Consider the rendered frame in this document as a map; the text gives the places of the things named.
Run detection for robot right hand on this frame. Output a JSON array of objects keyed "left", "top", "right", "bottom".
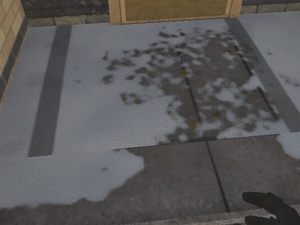
[{"left": 233, "top": 191, "right": 300, "bottom": 225}]

